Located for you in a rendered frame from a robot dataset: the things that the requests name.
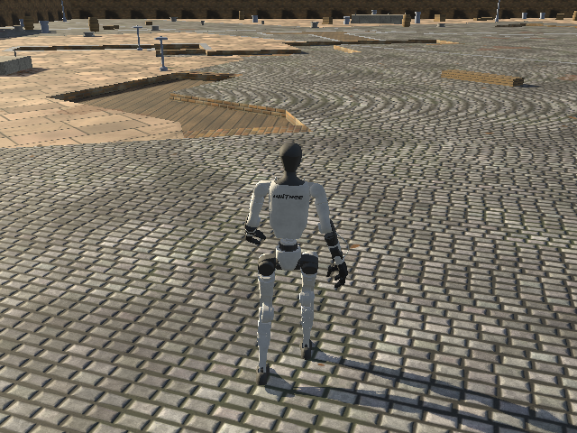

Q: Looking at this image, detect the robot right shin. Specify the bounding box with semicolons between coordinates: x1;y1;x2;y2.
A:
301;291;315;348

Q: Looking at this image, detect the left robot upper arm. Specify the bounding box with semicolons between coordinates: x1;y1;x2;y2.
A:
246;180;271;227

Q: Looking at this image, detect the right robot foot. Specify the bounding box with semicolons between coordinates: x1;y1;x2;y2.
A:
299;338;312;360

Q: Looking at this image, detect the left robot hand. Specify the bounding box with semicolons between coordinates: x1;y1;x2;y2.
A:
245;229;266;244

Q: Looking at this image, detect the right robot hand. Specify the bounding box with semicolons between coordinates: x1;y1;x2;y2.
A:
326;262;348;288

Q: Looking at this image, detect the right robot forearm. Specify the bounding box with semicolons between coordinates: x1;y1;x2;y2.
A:
324;219;344;265

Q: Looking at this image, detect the right robot upper arm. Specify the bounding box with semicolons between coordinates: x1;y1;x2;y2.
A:
308;182;333;234

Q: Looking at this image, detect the left robot forearm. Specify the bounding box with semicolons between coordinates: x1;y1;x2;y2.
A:
244;214;257;236

